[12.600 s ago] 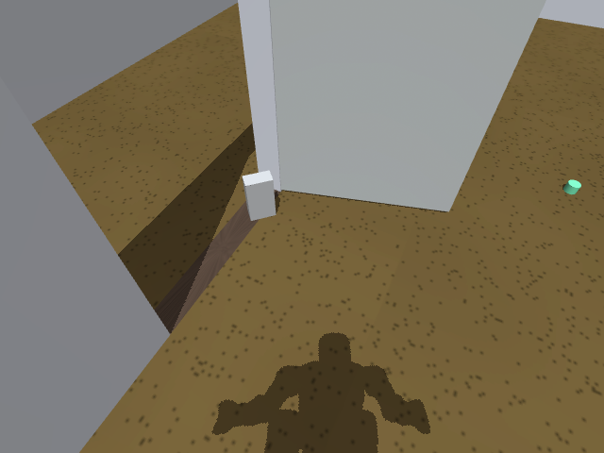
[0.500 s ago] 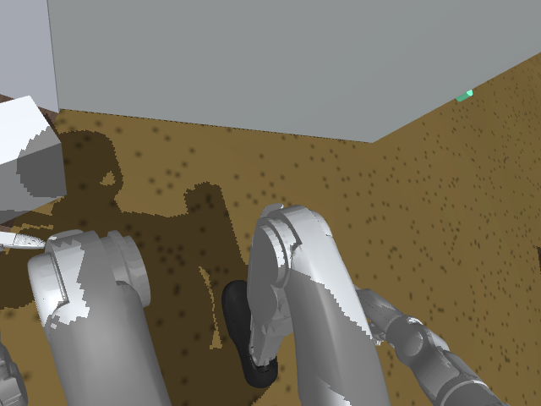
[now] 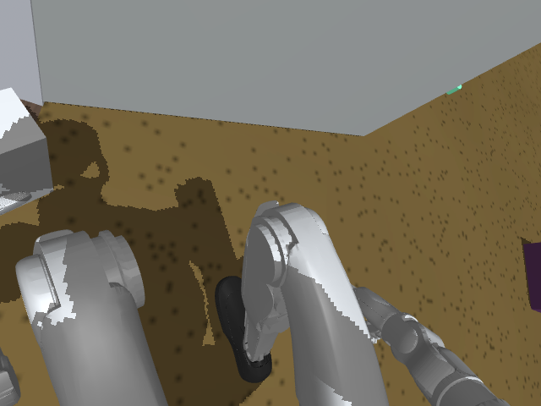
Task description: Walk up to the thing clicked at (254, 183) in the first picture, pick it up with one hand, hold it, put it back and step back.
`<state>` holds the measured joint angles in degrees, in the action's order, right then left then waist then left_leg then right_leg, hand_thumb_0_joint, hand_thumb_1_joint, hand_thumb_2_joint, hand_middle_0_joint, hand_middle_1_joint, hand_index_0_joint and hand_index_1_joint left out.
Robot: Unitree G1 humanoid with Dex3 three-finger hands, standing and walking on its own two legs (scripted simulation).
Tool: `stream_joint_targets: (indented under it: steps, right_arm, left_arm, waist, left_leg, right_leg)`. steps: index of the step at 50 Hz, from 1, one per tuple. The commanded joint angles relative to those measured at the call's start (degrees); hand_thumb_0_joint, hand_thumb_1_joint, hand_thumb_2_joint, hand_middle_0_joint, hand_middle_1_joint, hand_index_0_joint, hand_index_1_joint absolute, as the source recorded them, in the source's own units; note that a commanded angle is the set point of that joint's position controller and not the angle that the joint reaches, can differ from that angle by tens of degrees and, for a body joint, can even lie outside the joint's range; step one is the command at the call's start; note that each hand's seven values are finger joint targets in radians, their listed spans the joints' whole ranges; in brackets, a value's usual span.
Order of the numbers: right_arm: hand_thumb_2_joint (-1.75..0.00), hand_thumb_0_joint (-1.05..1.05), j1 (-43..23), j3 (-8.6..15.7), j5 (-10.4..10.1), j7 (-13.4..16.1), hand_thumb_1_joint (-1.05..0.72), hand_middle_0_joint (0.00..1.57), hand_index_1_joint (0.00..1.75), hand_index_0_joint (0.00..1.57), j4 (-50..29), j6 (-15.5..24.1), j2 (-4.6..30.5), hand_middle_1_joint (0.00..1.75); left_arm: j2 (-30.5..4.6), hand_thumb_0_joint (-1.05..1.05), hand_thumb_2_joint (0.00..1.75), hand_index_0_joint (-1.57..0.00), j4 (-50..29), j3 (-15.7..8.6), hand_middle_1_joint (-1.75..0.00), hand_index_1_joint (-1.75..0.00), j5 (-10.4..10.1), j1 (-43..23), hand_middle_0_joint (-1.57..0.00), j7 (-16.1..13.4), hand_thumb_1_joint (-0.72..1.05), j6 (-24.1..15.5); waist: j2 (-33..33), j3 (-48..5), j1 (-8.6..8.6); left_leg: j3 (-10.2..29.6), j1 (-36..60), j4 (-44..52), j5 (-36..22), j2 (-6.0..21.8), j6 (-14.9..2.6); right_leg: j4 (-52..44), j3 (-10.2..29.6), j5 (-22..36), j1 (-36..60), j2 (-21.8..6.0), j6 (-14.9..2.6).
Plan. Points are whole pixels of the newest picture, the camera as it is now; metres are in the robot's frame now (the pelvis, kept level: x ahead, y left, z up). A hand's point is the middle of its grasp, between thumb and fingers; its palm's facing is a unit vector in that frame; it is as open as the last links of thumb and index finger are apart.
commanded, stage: close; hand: left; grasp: from the side
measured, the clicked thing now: out of the picture +0.43 +0.28 -0.17
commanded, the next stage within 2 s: settle in 0.70 s
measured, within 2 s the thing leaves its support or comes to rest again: leaves its support in 1.12 s
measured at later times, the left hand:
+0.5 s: hand out of the picture +0.40 +0.30 -0.15, palm faces +0.38 -0.92 +0.01, open 11.4 cm
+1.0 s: hand out of the picture +0.40 +0.31 -0.15, palm faces +0.38 -0.93 +0.01, open 10.3 cm
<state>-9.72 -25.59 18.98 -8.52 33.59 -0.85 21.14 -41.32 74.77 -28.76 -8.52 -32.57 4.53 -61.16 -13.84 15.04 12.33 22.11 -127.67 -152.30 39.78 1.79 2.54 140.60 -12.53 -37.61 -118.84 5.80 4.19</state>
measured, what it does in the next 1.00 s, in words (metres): stands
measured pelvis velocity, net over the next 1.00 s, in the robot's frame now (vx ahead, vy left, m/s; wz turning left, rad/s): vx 0.00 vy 0.00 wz -0.01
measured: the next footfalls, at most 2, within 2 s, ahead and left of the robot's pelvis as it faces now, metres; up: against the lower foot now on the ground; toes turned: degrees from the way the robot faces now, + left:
none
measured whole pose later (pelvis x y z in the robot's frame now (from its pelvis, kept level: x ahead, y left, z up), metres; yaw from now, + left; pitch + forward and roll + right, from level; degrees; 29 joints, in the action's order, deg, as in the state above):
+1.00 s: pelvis +0.00 +0.00 +0.00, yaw +0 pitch +13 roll -16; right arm -9.1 -25.2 18.7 -8.7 33.2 -1.9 20.0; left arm -41.6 70.6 -28.0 -7.2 -31.9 2.9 -59.3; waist -14.3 14.9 11.1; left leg 22.3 -127.8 -151.9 39.9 1.9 1.9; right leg 139.5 -12.9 -37.7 -118.2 5.8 3.7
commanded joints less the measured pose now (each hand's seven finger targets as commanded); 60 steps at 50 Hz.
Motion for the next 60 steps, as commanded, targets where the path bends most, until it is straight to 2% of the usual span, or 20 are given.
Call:
stream_joint_targets:
  steps: [1, 3, 4, 10, 13, 15, 20, 23, 25, 38, 40, 43, 44, 46, 52, 56, 57, 58, 59, 60]
  right_arm:
    - [-0.9, 0.0, 1.1, 6.7, 0.0, 1.1, -0.89, 0.2, 0.3, 0.2, -2.4, -0.3, 18.8, 0.3]
    - [-0.9, 0.0, 1.6, 6.8, 0.1, 1.2, -0.89, 0.2, 0.3, 0.2, -2.2, -0.4, 19.0, 0.3]
    - [-0.9, 0.0, 0.6, 6.7, 0.0, 1.1, -0.89, 0.2, 0.3, 0.2, -2.5, -0.5, 19.0, 0.3]
    - [-0.9, 0.0, 1.4, 7.2, 0.0, 1.0, -0.88, 0.2, 0.3, 0.2, -2.3, -0.5, 19.4, 0.3]
    - [-0.9, 0.0, 0.7, 7.0, -0.2, 1.0, -0.89, 0.2, 0.3, 0.2, -2.7, -0.2, 19.1, 0.3]
    - [-0.9, 0.0, 1.1, 6.8, -0.1, 1.0, -0.89, 0.2, 0.3, 0.2, -2.4, -0.2, 19.1, 0.3]
    - [-0.9, 0.0, 1.1, 6.6, 0.0, 0.9, -0.88, 0.2, 0.3, 0.2, -2.4, -0.3, 19.2, 0.3]
    - [-0.9, 0.0, 1.1, 6.5, 0.0, 1.0, -0.88, 0.2, 0.3, 0.2, -2.4, -0.2, 19.1, 0.3]
    - [-0.9, 0.0, 0.6, 6.3, 0.0, 0.9, -0.88, 0.2, 0.3, 0.2, -2.7, -0.4, 18.9, 0.3]
    - [-0.9, 0.0, 1.1, 6.8, 0.0, 1.0, -0.89, 0.2, 0.3, 0.2, -2.5, -0.8, 18.7, 0.3]
    - [-0.9, 0.0, 0.8, 6.8, -0.1, 1.0, -0.89, 0.2, 0.3, 0.2, -2.6, -0.8, 18.6, 0.3]
    - [-0.9, 0.0, 1.5, 6.9, 0.0, 1.0, -0.92, 0.2, 0.3, 0.2, -2.0, -0.9, 18.4, 0.3]
    - [-0.9, 0.0, 1.3, 7.1, -0.1, 1.0, -0.92, 0.2, 0.3, 0.2, -2.3, -0.8, 18.5, 0.3]
    - [-0.91, 0.0, 1.7, 7.5, -0.2, 0.9, -0.92, 0.2, 0.3, 0.2, -2.0, -1.1, 18.4, 0.3]
    - [-0.9, 0.0, 3.7, 9.1, -0.8, 0.8, -0.92, 0.2, 0.3, 0.2, -1.9, -1.7, 17.9, 0.3]
    - [-0.9, 0.0, 5.2, 10.9, -1.7, 1.0, -0.92, 0.2, 0.3, 0.2, -2.0, -1.7, 17.4, 0.3]
    - [-0.9, 0.0, 6.0, 11.2, -2.0, 0.9, -0.92, 0.2, 0.3, 0.2, -1.4, -1.9, 17.0, 0.3]
    - [-0.9, 0.0, 6.3, 11.6, -2.3, 1.0, -0.92, 0.2, 0.3, 0.2, -1.8, -1.8, 16.9, 0.3]
    - [-0.9, 0.0, 7.1, 11.7, -2.8, 1.0, -0.92, 0.2, 0.3, 0.2, -1.0, -2.1, 16.0, 0.3]
    - [-0.9, 0.0, 7.3, 12.4, -3.1, 1.2, -0.92, 0.2, 0.3, 0.2, -0.7, -2.1, 15.8, 0.3]
  left_arm:
    - [-9.4, 0.0, 0.43, -0.43, -7.4, 0.1, -0.36, -0.37, 0.2, -10.7, -0.44, -0.6, 0.09, -3.6]
    - [-11.3, 0.0, 0.44, -0.45, -8.1, -1.1, -0.38, -0.38, 0.5, -11.0, -0.46, -1.0, 0.14, -3.6]
    - [-9.6, 0.0, 0.46, -0.46, -7.4, -0.1, -0.39, -0.4, 0.3, -10.8, -0.47, -0.9, 0.15, -3.8]
    - [-10.5, 0.0, 0.55, -0.57, -8.0, -0.9, -0.5, -0.51, 0.7, -9.6, -0.58, -1.3, 0.21, -3.7]
    - [-8.8, 0.0, 0.6, -0.63, -8.7, 1.1, -0.57, -0.57, 0.2, -11.6, -0.64, -1.0, 0.22, -3.9]
    - [-9.7, 0.0, 0.64, -0.68, -7.1, 0.1, -0.62, -0.62, 0.2, -11.1, -0.69, -1.2, 0.23, -3.8]
    - [-8.6, 0.0, 0.72, -0.73, -6.4, 1.8, -0.68, -0.69, 0.5, -11.3, -0.74, -1.1, 0.26, -4.0]
    - [-9.5, 0.0, 0.76, -0.79, -6.0, 0.6, -0.74, -0.75, 0.4, -10.5, -0.8, -1.3, 0.26, -4.3]
    - [-8.4, 0.0, 0.8, -0.81, -6.0, 1.6, -0.78, -0.79, 0.3, -11.7, -0.81, -1.2, 0.26, -4.5]
    - [-9.3, 0.0, 0.97, -1.02, -8.3, 0.7, -1.0, -1.01, 0.5, -9.8, -1.02, -1.0, 0.23, -3.8]
    - [-8.0, 0.0, 0.97, -1.04, -8.3, 2.0, -1.02, -1.03, 0.4, -10.2, -1.04, -0.8, 0.2, -3.6]
    - [-8.7, 0.0, 1.11, -1.11, -9.1, 1.3, -1.16, -1.18, 0.6, -10.1, -1.12, -1.0, 0.27, -3.3]
    - [-10.5, 0.0, 1.1, -1.11, -11.2, 0.3, -1.16, -1.18, 1.0, -10.4, -1.12, -1.2, 0.26, -3.3]
    - [-8.4, 0.0, 1.15, -1.16, -10.7, 1.6, -1.22, -1.24, 1.3, -8.9, -1.17, -1.1, 0.27, -2.5]
    - [-9.2, 0.0, 1.18, -1.22, -20.9, 0.9, -1.29, -1.31, 1.5, -9.3, -1.23, -1.5, 0.25, -0.9]
    - [-10.1, 0.0, 1.18, -1.25, -30.4, -0.4, -1.31, -1.33, 0.6, -10.8, -1.26, -2.2, 0.23, 1.1]
    - [-8.1, 0.0, 1.17, -1.24, -30.5, 0.2, -1.31, -1.32, 0.0, -9.6, -1.25, -2.2, 0.24, 1.8]
    - [-9.3, 0.0, 1.17, -1.25, -32.3, -1.2, -1.31, -1.33, -0.1, -10.0, -1.25, -2.6, 0.24, 2.5]
    - [-5.6, 0.0, 1.17, -1.25, -29.8, 1.6, -1.32, -1.33, -0.2, -6.3, -1.26, -2.3, 0.22, 3.8]
    - [-6.3, 0.0, 1.19, -1.26, -33.4, 1.3, -1.33, -1.35, -0.3, -10.0, -1.26, -2.3, 0.22, 4.2]
  waist:
    - [27.6, -32.8, 3.91]
    - [27.7, -32.6, 3.8]
    - [27.2, -31.5, 4.24]
    - [28.5, -32.4, 3.8]
    - [27.5, -31.9, 4.76]
    - [27.3, -31.5, 4.53]
    - [26.6, -31.5, 5.18]
    - [26.9, -31.8, 4.41]
    - [26.7, -30.5, 5.04]
    - [28.5, -32.7, 3.85]
    - [28.0, -31.3, 4.22]
    - [28.8, -32.4, 3.79]
    - [29.6, -33.1, 3.0]
    - [30.3, -33.0, 3.21]
    - [34.9, -38.0, 1.66]
    - [37.5, -42.7, 0.42]
    - [37.2, -42.9, 0.62]
    - [36.3, -43.9, 0.03]
    - [34.8, -42.2, 0.25]
    - [35.5, -42.0, 0.08]
  left_leg:
    - [-7.6, 20.7, 17.8, -4.6, 2.7, -1.15]
    - [-7.7, 20.0, 17.8, -3.8, 2.7, -1.35]
    - [-7.5, 19.6, 18.1, -3.1, 2.6, -1.25]
    - [-7.2, 21.7, 18.9, -3.0, 2.9, -0.97]
    - [-7.3, 20.6, 18.3, -2.5, 2.7, -1.25]
    - [-7.3, 20.3, 18.1, -2.4, 2.8, -1.35]
    - [-6.9, 20.5, 18.0, -3.2, 2.8, -1.3]
    - [-6.8, 21.5, 18.2, -4.3, 2.9, -1.15]
    - [-6.6, 20.5, 18.3, -2.9, 2.9, -1.23]
    - [-6.7, 22.5, 18.7, -5.1, 3.0, -0.89]
    - [-6.7, 21.5, 19.1, -3.5, 3.0, -1.0]
    - [-7.0, 22.0, 19.0, -3.7, 2.9, -1.0]
    - [-7.0, 22.2, 19.2, -4.1, 2.9, -0.94]
    - [-6.7, 23.5, 20.1, -3.9, 3.1, -0.64]
    - [-7.3, 27.3, 21.3, -7.6, 3.0, -0.15]
    - [-8.4, 29.2, 21.6, -9.5, 2.9, -0.3]
    - [-8.5, 29.0, 21.9, -9.8, 2.8, -0.33]
    - [-8.5, 28.7, 21.9, -10.5, 2.8, -0.49]
    - [-8.7, 27.3, 22.7, -8.2, 2.7, -0.67]
    - [-8.9, 26.8, 22.8, -7.5, 2.6, -0.75]
  right_leg:
    - [-11.4, -6.8, 10.0, 14.5, 1.4, -4.82]
    - [-11.5, -6.7, 9.4, 14.6, 1.4, -4.91]
    - [-11.4, -7.0, 8.8, 13.7, 1.3, -4.87]
    - [-11.2, -7.3, 8.6, 13.5, 1.3, -4.95]
    - [-11.6, -7.1, 8.6, 13.1, 1.4, -4.79]
    - [-11.6, -7.1, 8.5, 13.4, 1.5, -4.75]
    - [-11.5, -7.4, 9.1, 13.4, 1.5, -4.68]
    - [-11.4, -7.4, 9.8, 13.6, 1.5, -4.79]
    - [-11.6, -7.6, 8.8, 12.9, 1.5, -4.7]
    - [-11.2, -7.4, 10.0, 13.9, 1.5, -4.86]
    - [-11.6, -7.4, 8.7, 13.0, 1.5, -4.87]
    - [-11.8, -7.2, 8.9, 13.9, 1.5, -4.73]
    - [-11.4, -7.1, 9.2, 13.8, 1.4, -4.98]
    - [-11.2, -7.2, 8.8, 12.5, 1.2, -4.94]
    - [-10.9, -6.1, 11.4, 13.7, 0.9, -5.31]
    - [-11.5, -4.5, 13.6, 14.6, 0.6, -5.58]
    - [-11.6, -4.4, 13.7, 14.8, 0.5, -5.54]
    - [-11.8, -4.1, 14.4, 15.1, 0.5, -5.62]
    - [-12.7, -3.8, 12.1, 14.3, 0.4, -5.65]
    - [-12.9, -3.5, 12.0, 13.3, 0.4, -5.78]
